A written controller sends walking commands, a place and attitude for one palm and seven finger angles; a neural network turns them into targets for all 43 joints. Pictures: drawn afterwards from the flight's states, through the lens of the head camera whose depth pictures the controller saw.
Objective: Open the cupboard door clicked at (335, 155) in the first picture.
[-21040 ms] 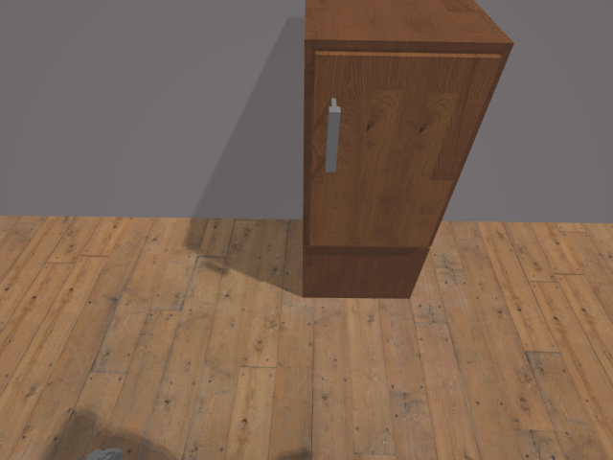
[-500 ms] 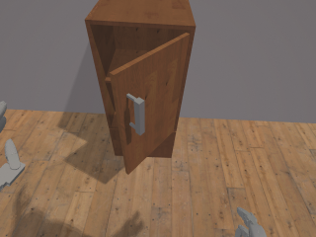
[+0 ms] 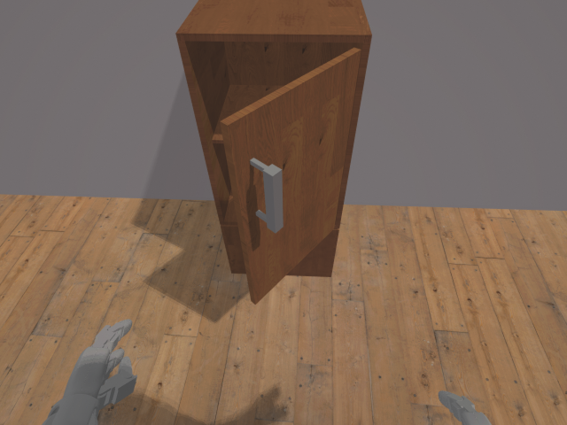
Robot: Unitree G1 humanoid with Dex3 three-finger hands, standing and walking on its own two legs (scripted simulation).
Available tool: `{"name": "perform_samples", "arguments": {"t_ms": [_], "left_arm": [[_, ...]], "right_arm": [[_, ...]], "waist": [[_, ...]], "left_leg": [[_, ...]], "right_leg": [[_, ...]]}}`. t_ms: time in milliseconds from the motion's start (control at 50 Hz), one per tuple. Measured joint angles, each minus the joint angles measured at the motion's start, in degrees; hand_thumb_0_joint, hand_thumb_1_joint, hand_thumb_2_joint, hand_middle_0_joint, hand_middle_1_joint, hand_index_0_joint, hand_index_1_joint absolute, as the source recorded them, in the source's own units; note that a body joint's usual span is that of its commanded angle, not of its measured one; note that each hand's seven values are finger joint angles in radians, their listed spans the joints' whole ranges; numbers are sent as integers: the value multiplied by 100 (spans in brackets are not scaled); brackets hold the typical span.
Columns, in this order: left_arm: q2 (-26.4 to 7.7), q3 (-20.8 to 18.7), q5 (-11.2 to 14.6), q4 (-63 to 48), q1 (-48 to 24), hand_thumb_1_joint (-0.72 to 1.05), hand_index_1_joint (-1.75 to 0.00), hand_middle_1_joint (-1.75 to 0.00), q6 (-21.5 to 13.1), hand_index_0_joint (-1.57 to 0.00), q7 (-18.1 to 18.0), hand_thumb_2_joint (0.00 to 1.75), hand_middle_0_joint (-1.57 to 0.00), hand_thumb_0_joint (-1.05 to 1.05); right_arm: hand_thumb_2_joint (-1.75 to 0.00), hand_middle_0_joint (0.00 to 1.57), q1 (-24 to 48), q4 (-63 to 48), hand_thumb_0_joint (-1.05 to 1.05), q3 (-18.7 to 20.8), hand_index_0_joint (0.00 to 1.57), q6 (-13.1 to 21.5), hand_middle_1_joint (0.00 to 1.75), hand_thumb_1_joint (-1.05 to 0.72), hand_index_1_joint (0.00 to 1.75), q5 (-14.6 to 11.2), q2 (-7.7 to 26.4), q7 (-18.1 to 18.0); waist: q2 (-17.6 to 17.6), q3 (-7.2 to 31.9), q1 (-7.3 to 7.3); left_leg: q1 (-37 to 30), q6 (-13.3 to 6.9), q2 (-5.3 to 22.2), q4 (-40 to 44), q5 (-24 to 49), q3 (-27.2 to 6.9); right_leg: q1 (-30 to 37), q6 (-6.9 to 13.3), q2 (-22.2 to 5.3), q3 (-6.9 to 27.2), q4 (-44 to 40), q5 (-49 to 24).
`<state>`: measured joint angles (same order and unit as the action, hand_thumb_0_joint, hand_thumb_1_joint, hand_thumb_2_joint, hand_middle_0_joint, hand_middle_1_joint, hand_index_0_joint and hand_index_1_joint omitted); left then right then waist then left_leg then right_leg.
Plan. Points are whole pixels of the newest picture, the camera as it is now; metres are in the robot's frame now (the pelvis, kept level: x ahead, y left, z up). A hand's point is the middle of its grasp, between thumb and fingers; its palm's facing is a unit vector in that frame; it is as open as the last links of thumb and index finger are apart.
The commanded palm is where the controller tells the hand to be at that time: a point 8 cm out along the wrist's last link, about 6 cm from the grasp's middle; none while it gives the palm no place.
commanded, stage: let the arm hang, fingers relaxed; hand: left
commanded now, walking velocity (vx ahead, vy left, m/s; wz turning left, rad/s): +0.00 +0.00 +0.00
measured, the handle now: (265, 195) +0.52 +0.07 +0.01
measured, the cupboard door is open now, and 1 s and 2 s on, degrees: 51 51 51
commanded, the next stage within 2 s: look to check the result in 0.94 s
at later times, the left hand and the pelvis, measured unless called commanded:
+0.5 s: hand out of the picture -0.05 +0.18 -0.16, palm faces +0.04 -0.97 -0.23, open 7.3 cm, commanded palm none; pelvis +0.01 -0.01 +0.01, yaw +0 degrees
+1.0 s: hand out of the picture +0.03 +0.14 -0.17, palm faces +0.04 -0.98 -0.18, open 7.3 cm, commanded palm none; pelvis +0.03 -0.02 +0.01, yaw +0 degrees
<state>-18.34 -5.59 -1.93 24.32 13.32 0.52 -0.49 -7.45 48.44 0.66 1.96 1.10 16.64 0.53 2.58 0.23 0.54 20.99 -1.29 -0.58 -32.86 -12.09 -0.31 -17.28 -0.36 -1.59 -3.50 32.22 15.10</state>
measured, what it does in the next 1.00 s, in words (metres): stands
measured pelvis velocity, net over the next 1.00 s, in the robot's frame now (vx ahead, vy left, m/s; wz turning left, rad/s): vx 0.03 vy -0.02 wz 0.00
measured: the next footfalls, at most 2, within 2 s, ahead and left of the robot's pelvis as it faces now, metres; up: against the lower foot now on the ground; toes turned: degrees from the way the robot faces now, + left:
none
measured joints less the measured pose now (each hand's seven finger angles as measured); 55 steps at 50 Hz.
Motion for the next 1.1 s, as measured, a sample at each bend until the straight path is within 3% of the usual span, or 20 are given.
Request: {"name": "perform_samples", "arguments": {"t_ms": [80,140,240,340,520,700,1100], "left_arm": [[478,477,23,1881,-73,91,-30,-30,286,-20,62,90,-19,1],[784,538,78,2750,57,94,-30,-30,275,-20,-22,89,-20,0],[668,488,105,3562,343,99,-30,-30,164,-21,-8,89,-20,0],[653,473,125,4068,612,95,-30,-30,116,-20,-23,89,-20,0],[851,489,149,4301,622,92,-30,-30,35,-20,-107,89,-20,0],[1151,487,142,4091,234,91,-30,-30,-41,-20,-127,90,-20,0],[1090,458,164,4145,151,92,-30,-30,-76,-20,-132,90,-20,0]], "right_arm": [[-90,21,-96,288,1,-35,21,-200,30,-91,30,53,-116,-15],[-90,20,-330,576,1,-64,20,-298,30,-91,30,56,-258,-57],[-90,20,-751,1094,1,-67,20,-423,30,-91,30,43,-537,-118],[-90,20,-1009,1408,1,-42,20,-437,30,-91,30,13,-746,-156],[-90,20,-1028,1593,1,-52,20,-370,30,-91,30,-5,-1001,-190],[-90,20,-954,1642,2,-33,20,-341,30,-92,30,31,-1063,-208],[-90,20,-837,1675,1,-31,20,-268,30,-91,30,11,-960,-253]], "waist": [[-283,-185,142],[-448,-298,117],[-487,-390,-41],[-334,-404,-89],[-130,-337,-54],[-181,-204,-7],[-212,-314,-7]], "left_leg": [[-118,24,-6,80,35,26],[-196,47,27,235,115,-22],[-273,91,69,447,224,-128],[-381,86,50,599,266,-133],[-569,89,31,711,257,-59],[-625,122,49,685,187,-36],[-843,199,121,851,121,-49]], "right_leg": [[67,8,-8,28,11,4],[185,32,34,-19,-205,-98],[355,81,94,-125,-556,-250],[458,75,79,-133,-693,-285],[553,71,51,-60,-660,-219],[568,100,65,-35,-568,-120],[803,160,143,-45,-781,-81]]}}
